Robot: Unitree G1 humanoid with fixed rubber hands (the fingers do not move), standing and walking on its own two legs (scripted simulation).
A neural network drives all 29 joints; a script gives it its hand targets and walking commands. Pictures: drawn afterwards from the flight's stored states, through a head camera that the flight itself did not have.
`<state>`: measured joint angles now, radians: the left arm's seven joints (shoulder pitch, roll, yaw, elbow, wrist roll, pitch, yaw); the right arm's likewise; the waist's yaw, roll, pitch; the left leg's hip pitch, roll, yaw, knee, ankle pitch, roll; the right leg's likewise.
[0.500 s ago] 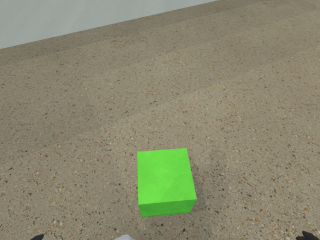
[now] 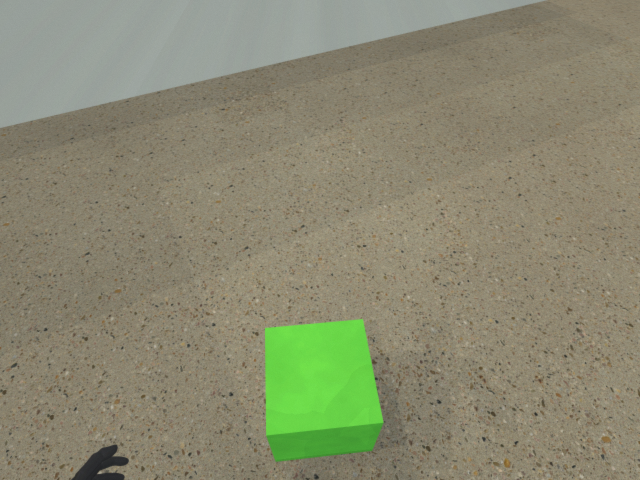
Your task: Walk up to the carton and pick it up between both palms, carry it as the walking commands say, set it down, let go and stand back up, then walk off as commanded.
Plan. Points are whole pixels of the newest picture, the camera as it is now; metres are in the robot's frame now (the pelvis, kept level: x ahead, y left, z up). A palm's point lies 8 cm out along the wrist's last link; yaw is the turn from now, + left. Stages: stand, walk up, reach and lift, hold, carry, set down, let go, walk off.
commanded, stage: walk up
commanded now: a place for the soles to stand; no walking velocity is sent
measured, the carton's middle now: (319, 390) +0.47 +0.02 -0.63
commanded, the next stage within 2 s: none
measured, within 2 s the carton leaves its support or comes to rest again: neither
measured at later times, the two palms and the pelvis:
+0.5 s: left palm out of the picture +0.12 +0.33 -0.09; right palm out of the picture +0.12 -0.31 -0.08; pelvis +0.00 +0.01 +0.01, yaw +0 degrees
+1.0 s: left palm out of the picture +0.10 +0.29 -0.09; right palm out of the picture +0.07 -0.39 -0.09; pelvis +0.01 -0.04 +0.00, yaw +0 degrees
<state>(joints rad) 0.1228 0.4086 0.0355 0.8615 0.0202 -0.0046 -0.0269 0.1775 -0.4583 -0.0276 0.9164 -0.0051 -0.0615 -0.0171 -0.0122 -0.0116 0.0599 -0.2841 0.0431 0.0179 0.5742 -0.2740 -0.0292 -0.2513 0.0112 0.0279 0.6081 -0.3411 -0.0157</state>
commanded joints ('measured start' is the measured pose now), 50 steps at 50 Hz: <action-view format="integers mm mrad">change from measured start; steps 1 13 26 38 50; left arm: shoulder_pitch -41 -77 -78 58 -33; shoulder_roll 200 186 180 170 214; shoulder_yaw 42 34 27 78 68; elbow -30 13 62 1 -63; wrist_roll -9 -9 -7 25 -14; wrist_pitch -7 2 4 29 33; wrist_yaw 11 6 6 -46 -12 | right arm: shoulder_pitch -26 -85 -133 -66 122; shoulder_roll -169 -167 -156 -241 -164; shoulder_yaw -32 -29 -23 -88 -66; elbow -31 -3 34 -13 20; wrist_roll -4 -4 -9 -25 -18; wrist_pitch -10 -4 5 -8 2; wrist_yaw -7 -10 -3 -34 -21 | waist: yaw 7 15 18 48 -13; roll -6 -1 21 147 -74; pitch -90 -111 -80 -50 -65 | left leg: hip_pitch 87 118 142 97 137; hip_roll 65 88 89 248 -33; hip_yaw -61 -79 -88 -172 -5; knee -51 -119 -204 -218 -100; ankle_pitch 271 288 199 94 43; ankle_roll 83 87 73 207 59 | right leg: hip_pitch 10 67 68 -61 -51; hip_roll -112 -96 -92 -84 -218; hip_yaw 122 89 89 14 127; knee -146 -167 -245 -47 -170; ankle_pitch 252 273 204 -77 44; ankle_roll -65 -46 -32 -28 -107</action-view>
